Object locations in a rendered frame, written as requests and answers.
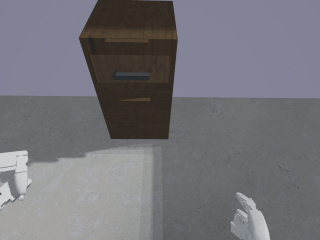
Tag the drawer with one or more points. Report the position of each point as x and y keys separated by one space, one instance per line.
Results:
x=105 y=65

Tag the right robot hand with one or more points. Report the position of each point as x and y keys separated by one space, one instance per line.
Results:
x=250 y=225

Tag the handle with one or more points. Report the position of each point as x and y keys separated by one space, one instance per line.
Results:
x=138 y=76
x=127 y=43
x=133 y=101

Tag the cabinet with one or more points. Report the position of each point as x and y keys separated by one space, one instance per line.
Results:
x=153 y=20

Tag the left robot hand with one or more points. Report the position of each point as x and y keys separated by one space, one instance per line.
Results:
x=14 y=173

